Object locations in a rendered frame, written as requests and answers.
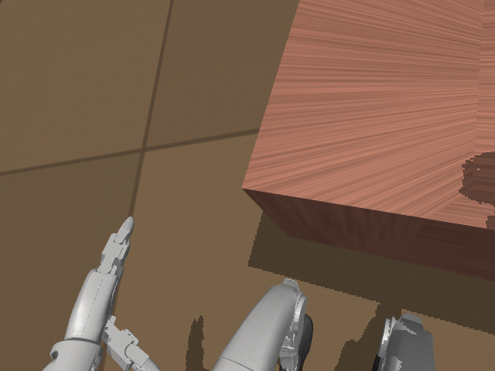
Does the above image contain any left robot arm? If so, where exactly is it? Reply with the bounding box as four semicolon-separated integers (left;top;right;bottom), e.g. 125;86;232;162
43;339;104;371

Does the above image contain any left robot hand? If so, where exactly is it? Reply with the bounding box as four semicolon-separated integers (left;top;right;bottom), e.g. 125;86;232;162
64;216;161;371

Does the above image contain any left robot foot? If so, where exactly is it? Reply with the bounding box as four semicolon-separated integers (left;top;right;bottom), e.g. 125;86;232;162
279;314;313;371

